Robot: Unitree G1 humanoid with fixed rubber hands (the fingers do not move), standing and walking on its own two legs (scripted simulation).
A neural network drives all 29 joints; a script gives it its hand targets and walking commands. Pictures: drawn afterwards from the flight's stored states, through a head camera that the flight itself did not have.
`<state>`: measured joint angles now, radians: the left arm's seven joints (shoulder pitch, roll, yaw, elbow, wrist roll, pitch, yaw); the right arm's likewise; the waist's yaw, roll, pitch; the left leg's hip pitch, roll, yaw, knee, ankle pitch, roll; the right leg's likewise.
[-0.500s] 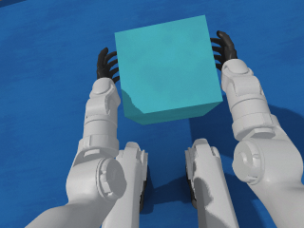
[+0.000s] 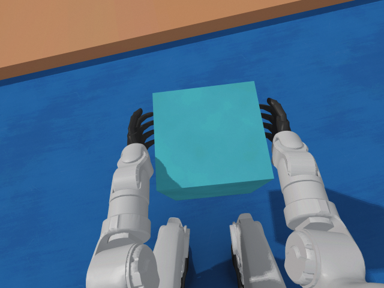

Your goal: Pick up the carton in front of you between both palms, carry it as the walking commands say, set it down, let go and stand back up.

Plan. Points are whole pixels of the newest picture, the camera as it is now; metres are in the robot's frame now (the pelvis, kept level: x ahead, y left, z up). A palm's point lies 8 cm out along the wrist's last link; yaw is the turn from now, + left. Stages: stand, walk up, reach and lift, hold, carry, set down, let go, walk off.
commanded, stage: reach and lift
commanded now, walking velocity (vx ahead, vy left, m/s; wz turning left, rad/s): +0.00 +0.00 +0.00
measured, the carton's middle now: (208, 150) +0.43 -0.01 -0.12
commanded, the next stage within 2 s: hold in 1.86 s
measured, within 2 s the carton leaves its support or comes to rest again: neither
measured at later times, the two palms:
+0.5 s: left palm (101, 130) +0.38 +0.15 +0.12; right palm (312, 119) +0.38 -0.15 +0.11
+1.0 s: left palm (49, 109) +0.36 +0.15 +0.22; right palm (363, 99) +0.35 -0.15 +0.22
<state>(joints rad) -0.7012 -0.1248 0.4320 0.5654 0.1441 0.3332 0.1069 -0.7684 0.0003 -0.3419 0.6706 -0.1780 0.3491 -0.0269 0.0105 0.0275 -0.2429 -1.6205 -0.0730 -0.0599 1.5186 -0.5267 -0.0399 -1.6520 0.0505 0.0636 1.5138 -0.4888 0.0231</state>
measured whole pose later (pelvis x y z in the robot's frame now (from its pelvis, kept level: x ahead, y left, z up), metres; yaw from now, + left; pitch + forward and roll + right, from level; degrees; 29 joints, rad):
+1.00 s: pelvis +0.06 +0.01 +0.20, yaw -1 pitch -3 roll +0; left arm -0.34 -0.17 0.33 0.44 0.31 0.59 -0.01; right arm -0.32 0.17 -0.31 0.42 -0.31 0.61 0.00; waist 0.00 0.01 -0.03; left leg -0.18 -0.03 -0.08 0.49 -0.25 -0.01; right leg -0.21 0.02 0.08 0.48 -0.21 0.01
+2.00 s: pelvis +0.07 +0.00 +0.20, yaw -1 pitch -7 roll +0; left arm -0.25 -0.15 0.21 0.22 0.26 0.72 0.00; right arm -0.24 0.15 -0.19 0.21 -0.26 0.74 -0.01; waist 0.00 0.01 0.01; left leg -0.03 -0.02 -0.09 0.35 -0.20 -0.01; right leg -0.06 0.02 0.08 0.35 -0.17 0.01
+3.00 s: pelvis +0.15 +0.02 +0.21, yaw +0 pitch +5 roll -2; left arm -0.15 -0.13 0.13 -0.24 0.12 1.01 0.06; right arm -0.15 0.13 -0.09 -0.22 -0.13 1.01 -0.08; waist 0.00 0.03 -0.16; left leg -0.15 0.03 0.02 0.33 -0.27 0.02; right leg -0.45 -0.02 -0.11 0.71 -0.39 0.01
